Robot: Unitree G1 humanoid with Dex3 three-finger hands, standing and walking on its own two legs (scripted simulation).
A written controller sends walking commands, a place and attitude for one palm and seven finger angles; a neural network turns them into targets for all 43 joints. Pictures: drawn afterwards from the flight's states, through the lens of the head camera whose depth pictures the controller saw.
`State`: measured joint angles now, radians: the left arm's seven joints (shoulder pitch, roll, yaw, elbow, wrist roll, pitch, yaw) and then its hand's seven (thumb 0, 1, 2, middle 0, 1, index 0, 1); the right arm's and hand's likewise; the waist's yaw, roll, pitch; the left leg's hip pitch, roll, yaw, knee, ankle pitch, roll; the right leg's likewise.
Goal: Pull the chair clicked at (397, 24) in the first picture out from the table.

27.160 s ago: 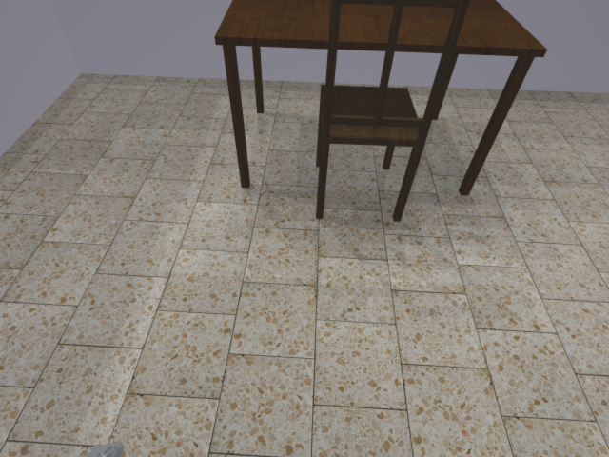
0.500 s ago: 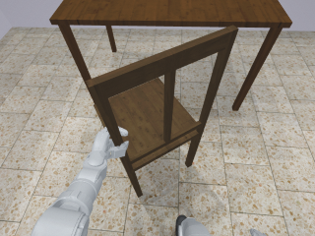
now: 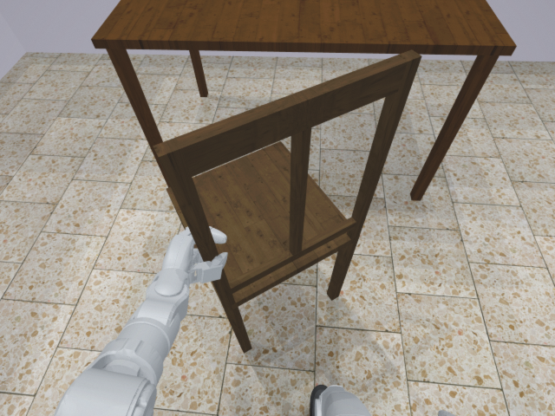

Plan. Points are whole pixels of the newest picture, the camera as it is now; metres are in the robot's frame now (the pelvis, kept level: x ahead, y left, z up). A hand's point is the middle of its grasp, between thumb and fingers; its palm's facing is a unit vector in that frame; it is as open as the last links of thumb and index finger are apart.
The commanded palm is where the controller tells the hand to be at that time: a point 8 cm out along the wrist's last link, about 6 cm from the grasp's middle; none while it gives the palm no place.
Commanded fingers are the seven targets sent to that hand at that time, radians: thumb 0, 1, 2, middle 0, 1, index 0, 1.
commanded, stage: step backward, pulling the chair out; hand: left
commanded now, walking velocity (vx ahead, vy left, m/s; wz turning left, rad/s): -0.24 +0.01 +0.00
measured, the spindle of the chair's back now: (297, 203) +0.48 -0.02 -0.04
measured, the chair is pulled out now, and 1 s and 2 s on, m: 0.42 0.43 0.44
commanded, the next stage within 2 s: stop walking, hand still on the chair in 0.52 s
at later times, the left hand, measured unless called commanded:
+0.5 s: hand (214, 265) +0.35 +0.12 -0.05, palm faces -0.03 -0.98 -0.21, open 5.8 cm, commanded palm +0.36 +0.17 -0.04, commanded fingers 0.00 0.90 0.90 -0.50 -1.45 -0.50 -1.45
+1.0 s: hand (215, 275) +0.33 +0.12 -0.05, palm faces -0.02 -0.98 -0.22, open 5.8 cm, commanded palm +0.32 +0.17 -0.03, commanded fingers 0.00 0.90 0.90 -0.50 -1.45 -0.50 -1.45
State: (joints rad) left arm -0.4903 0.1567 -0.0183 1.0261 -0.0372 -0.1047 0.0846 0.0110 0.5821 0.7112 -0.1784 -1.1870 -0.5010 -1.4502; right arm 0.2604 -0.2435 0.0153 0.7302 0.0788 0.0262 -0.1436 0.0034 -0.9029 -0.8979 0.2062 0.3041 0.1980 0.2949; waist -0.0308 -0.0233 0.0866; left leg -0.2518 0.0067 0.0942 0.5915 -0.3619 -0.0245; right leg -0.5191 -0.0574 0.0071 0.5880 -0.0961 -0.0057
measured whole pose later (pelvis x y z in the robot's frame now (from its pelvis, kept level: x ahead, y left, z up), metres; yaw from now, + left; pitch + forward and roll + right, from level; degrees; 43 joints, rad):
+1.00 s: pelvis +0.02 -0.01 +0.01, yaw -1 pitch +1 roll +2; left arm -0.24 0.13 -0.02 0.76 -0.01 -0.04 0.11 0.03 0.59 0.71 -0.16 -1.19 -0.49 -1.45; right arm 0.24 -0.23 0.01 0.70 0.06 0.04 -0.13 0.00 -0.90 -0.90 0.21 0.30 0.20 0.29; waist -0.04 0.01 0.06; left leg -0.15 0.04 0.09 0.49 -0.35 -0.04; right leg -0.42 -0.02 -0.01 0.49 -0.09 -0.02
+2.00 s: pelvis +0.04 +0.01 +0.00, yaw +3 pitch +8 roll +1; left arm -0.11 0.18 -0.09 0.48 0.00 0.10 0.04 0.02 0.00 0.47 -0.34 -1.30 -0.49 -1.41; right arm 0.23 -0.29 0.00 0.63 0.05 0.03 -0.02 0.01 -0.90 -0.90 0.21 0.30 0.20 0.29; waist -0.07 0.01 -0.07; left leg -0.35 0.01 0.04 0.65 -0.43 -0.01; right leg -0.59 -0.07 -0.04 0.63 -0.18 0.01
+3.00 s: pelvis +0.06 +0.02 -0.03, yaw +5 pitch +11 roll +0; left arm 0.36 0.21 -0.13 -0.02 0.01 0.19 -0.02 -0.01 -0.54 0.20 -0.01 0.00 -0.01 0.00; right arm 0.26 -0.27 0.03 0.50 0.03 -0.11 -0.05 0.01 -0.90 -0.90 0.21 0.30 0.20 0.30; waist -0.04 0.04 -0.14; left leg -0.49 0.01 -0.01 0.87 -0.56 -0.01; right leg -0.71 -0.10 -0.08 0.84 -0.31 0.02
